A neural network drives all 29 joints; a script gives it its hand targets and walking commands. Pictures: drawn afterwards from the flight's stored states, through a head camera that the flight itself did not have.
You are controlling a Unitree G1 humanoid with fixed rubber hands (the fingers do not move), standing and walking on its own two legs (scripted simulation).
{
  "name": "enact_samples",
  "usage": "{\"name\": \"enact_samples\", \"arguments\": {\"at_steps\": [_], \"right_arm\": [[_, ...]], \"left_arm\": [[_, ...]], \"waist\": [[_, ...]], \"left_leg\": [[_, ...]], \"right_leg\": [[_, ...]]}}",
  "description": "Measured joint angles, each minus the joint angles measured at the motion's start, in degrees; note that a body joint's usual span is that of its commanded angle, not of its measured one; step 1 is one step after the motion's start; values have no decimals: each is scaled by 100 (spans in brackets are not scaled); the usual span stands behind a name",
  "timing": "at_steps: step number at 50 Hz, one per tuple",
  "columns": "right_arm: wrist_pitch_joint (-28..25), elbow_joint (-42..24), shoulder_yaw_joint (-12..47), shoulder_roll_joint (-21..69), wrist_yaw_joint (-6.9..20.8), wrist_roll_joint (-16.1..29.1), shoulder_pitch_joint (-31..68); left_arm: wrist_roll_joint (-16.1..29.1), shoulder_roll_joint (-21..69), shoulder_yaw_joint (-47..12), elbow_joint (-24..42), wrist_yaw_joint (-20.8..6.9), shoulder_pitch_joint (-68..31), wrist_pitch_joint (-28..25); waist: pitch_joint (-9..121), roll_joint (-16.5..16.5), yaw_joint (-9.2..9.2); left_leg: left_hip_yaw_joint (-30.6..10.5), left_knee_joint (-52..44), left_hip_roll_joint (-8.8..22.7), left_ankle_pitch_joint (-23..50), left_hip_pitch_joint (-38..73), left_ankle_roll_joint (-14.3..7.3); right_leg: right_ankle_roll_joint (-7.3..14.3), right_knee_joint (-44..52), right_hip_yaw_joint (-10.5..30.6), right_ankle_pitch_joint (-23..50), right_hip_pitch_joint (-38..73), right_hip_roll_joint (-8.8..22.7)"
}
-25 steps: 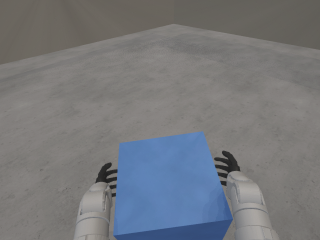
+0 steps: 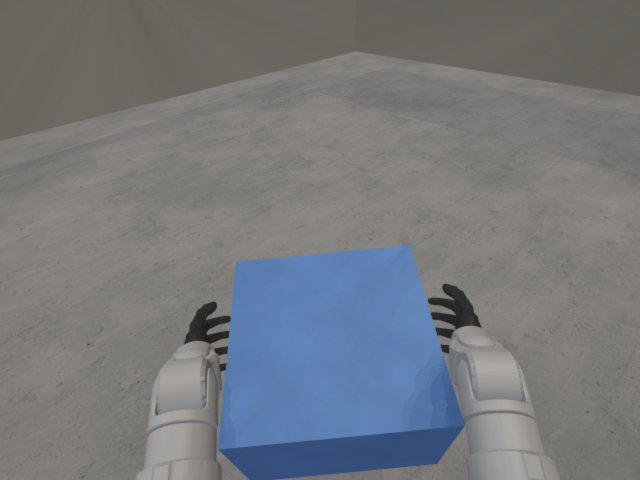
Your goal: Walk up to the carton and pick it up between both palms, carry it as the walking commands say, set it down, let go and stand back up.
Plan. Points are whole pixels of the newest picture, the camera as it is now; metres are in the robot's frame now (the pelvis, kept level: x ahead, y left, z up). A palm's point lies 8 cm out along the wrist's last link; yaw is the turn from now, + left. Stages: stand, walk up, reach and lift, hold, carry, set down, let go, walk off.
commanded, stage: carry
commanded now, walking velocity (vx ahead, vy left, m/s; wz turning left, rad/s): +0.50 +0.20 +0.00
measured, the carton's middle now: (333, 359) +0.33 +0.00 -0.01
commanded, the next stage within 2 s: none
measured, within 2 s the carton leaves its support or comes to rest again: neither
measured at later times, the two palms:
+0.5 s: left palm (201, 264) +0.42 +0.19 +0.11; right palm (427, 241) +0.44 -0.15 +0.12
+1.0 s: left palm (217, 183) +0.70 +0.22 +0.10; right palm (381, 172) +0.70 -0.12 +0.11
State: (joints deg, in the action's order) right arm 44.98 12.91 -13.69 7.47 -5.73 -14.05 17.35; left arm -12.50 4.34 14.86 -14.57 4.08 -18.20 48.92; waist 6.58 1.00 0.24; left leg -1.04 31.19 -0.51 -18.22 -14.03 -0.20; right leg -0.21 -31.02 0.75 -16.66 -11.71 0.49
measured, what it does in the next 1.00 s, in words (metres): walks ahead: right foot, then left foot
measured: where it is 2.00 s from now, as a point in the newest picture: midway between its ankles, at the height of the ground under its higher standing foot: (290, 330)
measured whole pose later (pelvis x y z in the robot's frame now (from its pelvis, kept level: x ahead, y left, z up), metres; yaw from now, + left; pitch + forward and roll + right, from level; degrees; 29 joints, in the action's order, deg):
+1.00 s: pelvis +0.45 +0.05 +0.00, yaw -1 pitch +3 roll +2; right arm 71.8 -22.9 -7.3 7.6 -7.9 -9.3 8.5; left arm -5.7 7.3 9.4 22.7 9.2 -4.8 72.3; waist 9.0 0.1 0.4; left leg 4.5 44.7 1.6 -21.9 -17.1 0.6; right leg 4.5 -29.8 -8.9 -12.9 -19.5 3.0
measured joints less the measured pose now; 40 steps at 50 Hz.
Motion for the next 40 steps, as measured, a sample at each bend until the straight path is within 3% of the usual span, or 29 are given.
{"name": "enact_samples", "arguments": {"at_steps": [3, 7, 10, 13, 15, 18, 23, 26, 31, 34, 37, 40], "right_arm": [[464, -578, 16, -1, 20, 25, -40], [1096, -1522, 38, -3, 131, 123, -55], [1374, -1905, 117, 113, 128, 161, -100], [1720, -2220, 335, 127, 62, 212, -280], [1931, -2494, 482, 102, 7, 239, -367], [2225, -2836, 514, 78, -94, 303, -485], [2595, -3135, 454, 36, -149, 428, -717], [2707, -3151, 479, 33, -155, 429, -715], [2776, -3276, 504, 32, -166, 429, -717], [2736, -3294, 547, 34, -166, 435, -722], [2735, -3146, 602, 34, -194, 448, -770], [2727, -3302, 620, 35, -205, 463, -782]], "left_arm": [[35, 129, -76, 526, 57, 148, 318], [148, 344, -179, 1681, 215, 401, 900], [175, 363, -178, 2325, 268, 589, 1279], [295, 341, -179, 2795, 331, 814, 1719], [384, 331, -179, 3060, 364, 889, 1925], [571, 328, -251, 3232, 457, 984, 2093], [661, 311, -490, 3363, 597, 1163, 2367], [660, 310, -490, 3476, 619, 1196, 2529], [660, 309, -490, 3586, 613, 1176, 2603], [659, 293, -491, 3646, 643, 1165, 2603], [661, 278, -491, 3588, 650, 1305, 2595], [663, 295, -491, 3699, 605, 1327, 2531]], "waist": [[114, -2, -5], [278, -14, 27], [487, 18, 28], [692, -74, 24], [689, -92, 22], [675, -109, 17], [525, -52, -37], [515, -54, -34], [460, -53, -38], [488, -1, -63], [510, -22, -66], [385, -13, -19]], "left_leg": [[3, 522, -12, -194, -256, 0], [-4, -124, -2, -180, -281, 0], [82, -389, -40, 595, -261, 15], [119, -462, 11, 271, -224, 13], [123, -476, 60, 134, -174, 13], [127, -172, 120, -181, -51, 13], [130, 1661, 16, -719, -561, 14], [119, 1500, 152, -646, -944, 14], [256, 59, 231, 302, -1018, 14], [415, -207, 196, 1300, -977, 25], [516, -163, 272, 847, -894, 59], [536, -435, 302, 703, -695, 60]], "right_leg": [[63, 115, -17, -57, 34, 42], [12, 203, -27, -189, -22, 136], [-38, -205, -28, -410, -261, 210], [-39, -612, -225, -1015, -733, 175], [-39, -509, -377, -1026, -1024, 135], [9, 29, -547, 101, -873, 111], [132, 382, -566, -268, 123, 244], [23, 786, -520, -311, 654, 370], [-252, 936, -512, -732, 1313, 617], [-335, -81, -522, -1092, 1027, 780], [-315, -2162, -454, -1164, -283, 542], [-315, -2250, -561, -1256, -1326, 328]]}}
